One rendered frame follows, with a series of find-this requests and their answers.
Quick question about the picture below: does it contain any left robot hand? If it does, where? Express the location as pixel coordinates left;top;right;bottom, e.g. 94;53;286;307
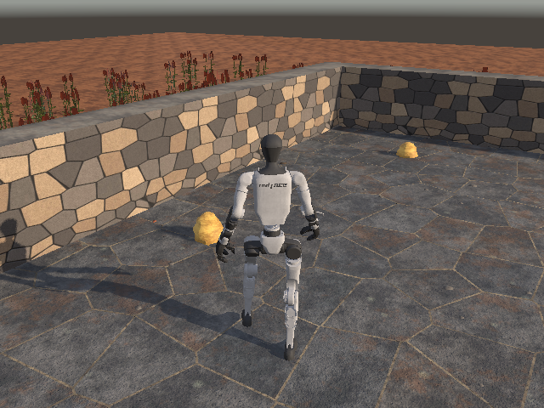
216;241;235;263

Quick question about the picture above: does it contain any robot right upper arm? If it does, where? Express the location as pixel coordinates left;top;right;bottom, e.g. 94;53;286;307
289;171;314;216

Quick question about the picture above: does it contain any robot left forearm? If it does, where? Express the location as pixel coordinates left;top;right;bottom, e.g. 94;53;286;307
218;206;239;245

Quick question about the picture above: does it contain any robot left upper arm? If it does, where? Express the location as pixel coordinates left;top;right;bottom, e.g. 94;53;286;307
231;171;254;219

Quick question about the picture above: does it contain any robot right foot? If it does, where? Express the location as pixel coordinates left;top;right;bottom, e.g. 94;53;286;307
284;338;298;361

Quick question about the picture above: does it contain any robot torso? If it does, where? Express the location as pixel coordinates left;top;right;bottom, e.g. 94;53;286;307
252;167;292;255

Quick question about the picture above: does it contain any robot right forearm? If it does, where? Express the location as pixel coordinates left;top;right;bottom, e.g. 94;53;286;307
305;202;319;230

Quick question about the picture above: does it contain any right robot hand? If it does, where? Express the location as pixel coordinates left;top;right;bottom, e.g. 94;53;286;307
300;226;320;241

